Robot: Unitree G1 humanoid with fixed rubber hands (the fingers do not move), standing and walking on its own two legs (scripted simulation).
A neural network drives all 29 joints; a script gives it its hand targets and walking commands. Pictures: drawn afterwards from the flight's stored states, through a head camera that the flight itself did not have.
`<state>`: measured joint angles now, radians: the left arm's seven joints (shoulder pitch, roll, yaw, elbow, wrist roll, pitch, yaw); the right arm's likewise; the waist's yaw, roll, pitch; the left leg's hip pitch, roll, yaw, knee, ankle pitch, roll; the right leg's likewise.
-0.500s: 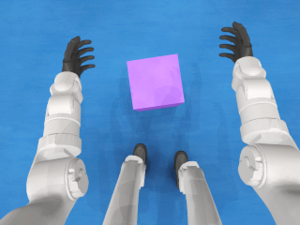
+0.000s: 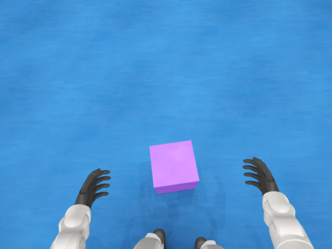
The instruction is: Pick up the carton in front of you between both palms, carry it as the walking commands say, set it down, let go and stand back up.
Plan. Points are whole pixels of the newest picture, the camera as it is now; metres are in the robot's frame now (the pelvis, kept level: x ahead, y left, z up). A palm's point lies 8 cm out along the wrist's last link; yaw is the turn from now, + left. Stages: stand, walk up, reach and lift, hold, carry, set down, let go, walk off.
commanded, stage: let go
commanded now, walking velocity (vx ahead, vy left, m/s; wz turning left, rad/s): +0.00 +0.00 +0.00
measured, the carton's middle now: (173, 168) +0.45 +0.03 -0.63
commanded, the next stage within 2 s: stand in 0.72 s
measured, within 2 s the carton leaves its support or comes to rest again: neither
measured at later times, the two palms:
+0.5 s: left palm (84, 224) +0.18 +0.21 -0.04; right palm (307, 237) +0.18 -0.25 -0.04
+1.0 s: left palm (57, 231) +0.16 +0.28 -0.07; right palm out of the picture +0.16 -0.29 -0.05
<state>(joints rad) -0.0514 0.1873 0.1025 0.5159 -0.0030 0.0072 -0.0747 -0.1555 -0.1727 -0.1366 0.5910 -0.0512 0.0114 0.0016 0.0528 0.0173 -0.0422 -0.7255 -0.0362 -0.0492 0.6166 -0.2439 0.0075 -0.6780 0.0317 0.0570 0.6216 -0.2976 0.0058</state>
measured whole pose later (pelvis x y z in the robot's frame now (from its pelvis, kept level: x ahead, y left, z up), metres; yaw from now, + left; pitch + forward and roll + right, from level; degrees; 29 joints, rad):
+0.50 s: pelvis +0.02 -0.02 +0.02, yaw +0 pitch -4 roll +1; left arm 0.22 0.21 0.04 0.42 0.02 0.13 -0.08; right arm 0.23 -0.21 -0.04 0.43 0.00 0.12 0.07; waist 0.00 -0.02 0.10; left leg -0.12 -0.02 -0.05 0.44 -0.25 -0.01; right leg -0.07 0.03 0.05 0.45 -0.30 -0.02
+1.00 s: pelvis +0.03 +0.00 +0.02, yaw -1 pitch +0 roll +0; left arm 0.21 0.34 0.05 0.66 0.04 0.03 0.01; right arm 0.19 -0.33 -0.05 0.72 -0.04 0.01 -0.01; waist 0.00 -0.04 0.01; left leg -0.22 -0.03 -0.03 0.52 -0.30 0.02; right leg -0.16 0.02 0.06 0.49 -0.33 0.00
